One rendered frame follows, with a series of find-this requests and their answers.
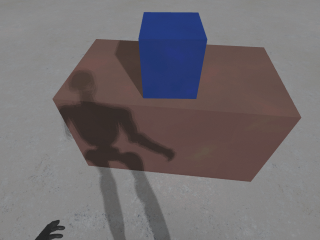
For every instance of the left robot hand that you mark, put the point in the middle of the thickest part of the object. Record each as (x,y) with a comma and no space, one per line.
(51,227)

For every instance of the pedestal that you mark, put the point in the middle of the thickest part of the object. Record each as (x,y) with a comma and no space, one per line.
(241,114)

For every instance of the carton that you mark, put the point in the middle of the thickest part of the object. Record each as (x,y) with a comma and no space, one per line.
(172,47)

